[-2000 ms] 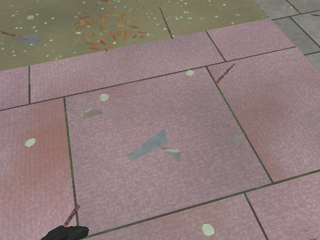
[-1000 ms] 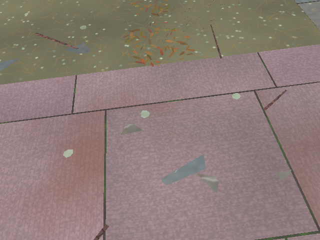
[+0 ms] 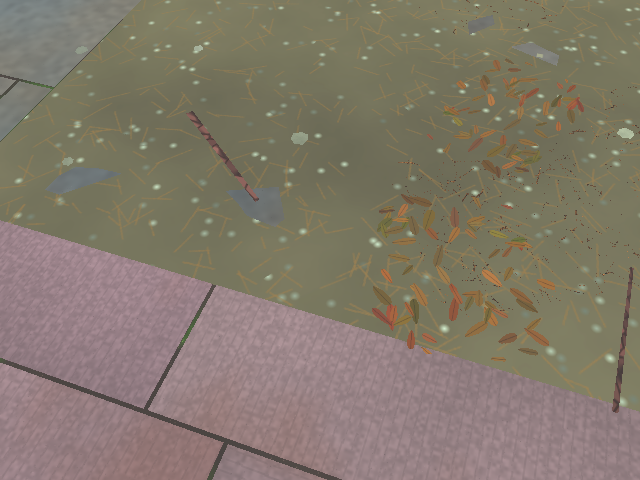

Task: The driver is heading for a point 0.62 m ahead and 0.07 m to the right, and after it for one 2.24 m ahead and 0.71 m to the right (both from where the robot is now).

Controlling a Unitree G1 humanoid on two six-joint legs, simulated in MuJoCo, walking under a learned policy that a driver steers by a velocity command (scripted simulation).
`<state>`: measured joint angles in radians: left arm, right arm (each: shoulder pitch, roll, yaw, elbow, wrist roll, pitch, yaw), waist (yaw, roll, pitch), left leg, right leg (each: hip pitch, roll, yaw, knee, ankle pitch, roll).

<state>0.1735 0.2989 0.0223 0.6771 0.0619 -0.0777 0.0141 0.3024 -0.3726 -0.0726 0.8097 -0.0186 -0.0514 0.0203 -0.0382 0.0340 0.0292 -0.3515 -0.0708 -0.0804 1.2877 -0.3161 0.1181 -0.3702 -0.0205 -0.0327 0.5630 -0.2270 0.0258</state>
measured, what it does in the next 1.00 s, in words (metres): walks ahead, turning right: left foot, then right foot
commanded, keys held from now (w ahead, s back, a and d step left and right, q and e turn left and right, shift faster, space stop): w+shift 0.18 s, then w+e+shift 0.24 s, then e+shift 0.58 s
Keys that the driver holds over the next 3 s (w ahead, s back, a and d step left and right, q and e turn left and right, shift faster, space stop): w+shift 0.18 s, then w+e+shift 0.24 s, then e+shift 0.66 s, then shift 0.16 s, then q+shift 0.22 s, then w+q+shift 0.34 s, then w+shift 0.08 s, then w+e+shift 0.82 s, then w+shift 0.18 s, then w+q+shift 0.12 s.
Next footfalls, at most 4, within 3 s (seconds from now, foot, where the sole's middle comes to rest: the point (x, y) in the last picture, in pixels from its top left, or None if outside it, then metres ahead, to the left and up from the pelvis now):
0.30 left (275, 477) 0.47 0.11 -0.76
0.70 right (347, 316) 0.83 -0.06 -0.76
1.20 left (302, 258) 1.01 0.04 -0.76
1.54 right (354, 328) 0.80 -0.07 -0.76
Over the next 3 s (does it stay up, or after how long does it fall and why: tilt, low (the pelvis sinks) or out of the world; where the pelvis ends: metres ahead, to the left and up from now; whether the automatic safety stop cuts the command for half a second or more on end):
stays up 1.85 -0.34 0.00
